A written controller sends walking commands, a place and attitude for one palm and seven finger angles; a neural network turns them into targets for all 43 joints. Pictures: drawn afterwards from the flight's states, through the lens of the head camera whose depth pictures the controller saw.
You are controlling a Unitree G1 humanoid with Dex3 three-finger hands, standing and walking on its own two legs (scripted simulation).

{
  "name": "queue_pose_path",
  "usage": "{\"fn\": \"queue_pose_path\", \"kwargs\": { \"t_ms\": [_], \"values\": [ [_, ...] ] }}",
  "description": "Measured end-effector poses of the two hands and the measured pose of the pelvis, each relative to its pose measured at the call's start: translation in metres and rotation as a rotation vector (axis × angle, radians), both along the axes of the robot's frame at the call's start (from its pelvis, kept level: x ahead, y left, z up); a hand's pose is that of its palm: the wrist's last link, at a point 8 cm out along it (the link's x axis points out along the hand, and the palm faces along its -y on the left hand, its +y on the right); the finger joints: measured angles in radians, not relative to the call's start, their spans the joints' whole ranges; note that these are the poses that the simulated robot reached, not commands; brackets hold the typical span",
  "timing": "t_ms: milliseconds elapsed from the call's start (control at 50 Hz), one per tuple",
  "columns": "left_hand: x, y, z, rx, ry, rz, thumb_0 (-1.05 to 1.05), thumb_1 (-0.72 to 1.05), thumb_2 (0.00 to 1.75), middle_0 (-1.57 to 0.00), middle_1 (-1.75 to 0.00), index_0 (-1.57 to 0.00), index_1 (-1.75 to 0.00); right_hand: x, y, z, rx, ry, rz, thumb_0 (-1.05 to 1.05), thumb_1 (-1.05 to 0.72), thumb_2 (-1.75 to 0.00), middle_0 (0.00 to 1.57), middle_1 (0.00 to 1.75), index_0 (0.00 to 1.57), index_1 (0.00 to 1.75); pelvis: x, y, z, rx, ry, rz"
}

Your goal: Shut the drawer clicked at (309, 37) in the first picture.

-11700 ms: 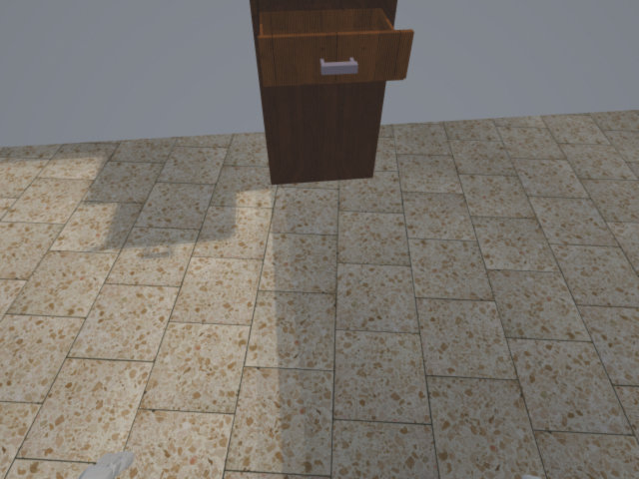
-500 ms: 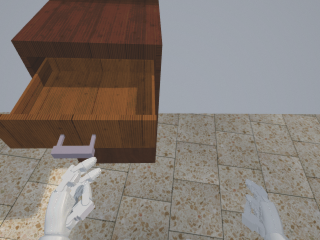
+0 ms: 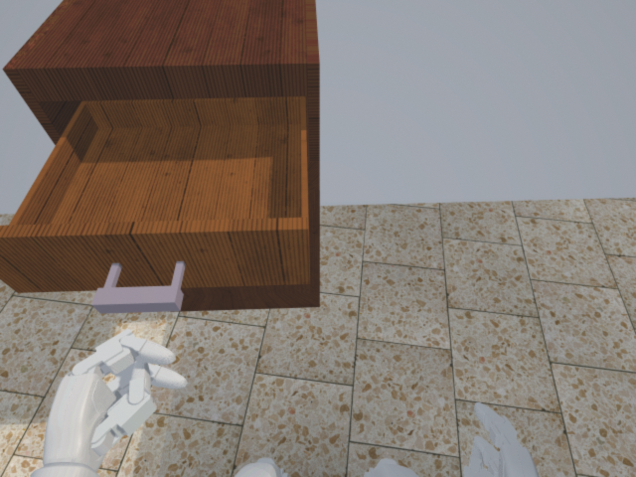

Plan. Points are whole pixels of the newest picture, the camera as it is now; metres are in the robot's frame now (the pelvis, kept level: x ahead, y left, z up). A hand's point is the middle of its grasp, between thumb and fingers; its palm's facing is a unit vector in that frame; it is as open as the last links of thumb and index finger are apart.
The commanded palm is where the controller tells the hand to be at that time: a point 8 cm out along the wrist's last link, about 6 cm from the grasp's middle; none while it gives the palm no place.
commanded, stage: raise the hand and make a fist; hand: left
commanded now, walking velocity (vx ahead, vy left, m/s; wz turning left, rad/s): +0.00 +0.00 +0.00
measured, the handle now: (143, 284) +0.36 +0.26 +0.01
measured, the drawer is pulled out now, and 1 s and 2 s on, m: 0.29 0.29 0.29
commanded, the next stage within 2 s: bring the fist close to the handle in 1.04 s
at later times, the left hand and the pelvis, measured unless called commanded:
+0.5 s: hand (116, 409) +0.18 +0.20 +0.10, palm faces +0.09 -1.00 -0.04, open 3.2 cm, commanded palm +0.13 +0.25 +0.11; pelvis +0.02 +0.02 +0.01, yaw +1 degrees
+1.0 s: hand (108, 405) +0.18 +0.20 +0.11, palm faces +0.10 -0.99 -0.08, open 3.3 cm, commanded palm +0.13 +0.25 +0.12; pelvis +0.01 +0.02 +0.02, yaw +1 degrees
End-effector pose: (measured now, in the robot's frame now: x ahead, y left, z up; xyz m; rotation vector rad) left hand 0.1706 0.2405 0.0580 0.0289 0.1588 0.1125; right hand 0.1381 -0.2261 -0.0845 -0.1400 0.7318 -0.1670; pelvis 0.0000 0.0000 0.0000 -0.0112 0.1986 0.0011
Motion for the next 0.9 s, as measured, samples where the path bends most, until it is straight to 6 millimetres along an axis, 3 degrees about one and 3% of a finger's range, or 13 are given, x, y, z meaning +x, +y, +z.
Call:
{"fn": "queue_pose_path", "kwargs": {
  "t_ms": [80, 180, 260, 440, 560, 740, 900],
  "values": [
    [-0.019, 0.016, 0.018, 0.072, -0.082, 0.072, 0.02, 0.90, 0.90, -0.96, -1.13, -0.96, -1.13, 0.004, -0.011, 0.004, -0.050, 0.016, 0.021, 0.01, -0.90, -0.90, 0.20, 0.30, 0.20, 0.30, 0.005, 0.004, 0.001, -0.006, 0.003, 0.011],
    [-0.027, 0.005, 0.011, 0.030, -0.080, -0.020, 0.02, 0.90, 0.90, -1.06, -1.24, -1.07, -1.24, 0.028, -0.010, 0.012, -0.088, -0.053, 0.071, 0.01, -0.90, -0.90, 0.20, 0.30, 0.20, 0.30, 0.004, 0.012, -0.003, -0.019, 0.006, 0.026],
    [-0.021, -0.001, 0.011, 0.016, -0.078, -0.079, 0.02, 0.90, 0.90, -1.15, -1.33, -1.15, -1.33, 0.052, 0.002, 0.024, -0.085, -0.134, 0.091, 0.01, -0.90, -0.90, 0.20, 0.30, 0.20, 0.30, 0.006, 0.016, -0.002, -0.021, 0.005, 0.026],
    [-0.014, 0.015, 0.043, 0.028, -0.158, 0.005, 0.02, 0.90, 0.90, -1.32, -1.51, -1.32, -1.51, 0.081, 0.043, 0.046, 0.002, -0.225, 0.144, 0.01, -0.90, -0.90, 0.20, 0.30, 0.20, 0.30, 0.015, 0.022, 0.007, -0.027, -0.030, 0.028],
    [-0.022, 0.006, 0.042, 0.015, -0.078, -0.049, 0.02, 0.90, 0.90, -1.37, -1.57, -1.37, -1.57, 0.080, 0.053, 0.051, 0.012, -0.227, 0.174, 0.01, -0.90, -0.90, 0.20, 0.30, 0.20, 0.30, 0.016, 0.026, 0.012, -0.029, -0.051, 0.030],
    [-0.027, 0.017, 0.060, 0.047, -0.152, 0.006, 0.02, 0.90, 0.90, -1.39, -1.59, -1.40, -1.60, 0.062, 0.044, 0.045, -0.005, -0.177, 0.167, 0.01, -0.90, -0.90, 0.20, 0.30, 0.20, 0.30, 0.013, 0.025, 0.014, -0.030, -0.067, 0.033],
    [-0.018, 0.005, 0.047, 0.026, -0.085, -0.058, 0.02, 0.90, 0.90, -1.40, -1.60, -1.40, -1.60, 0.047, 0.029, 0.042, -0.023, -0.161, 0.123, 0.01, -0.90, -0.90, 0.20, 0.30, 0.20, 0.30, 0.012, 0.022, 0.015, -0.023, -0.066, 0.025]
  ]
}}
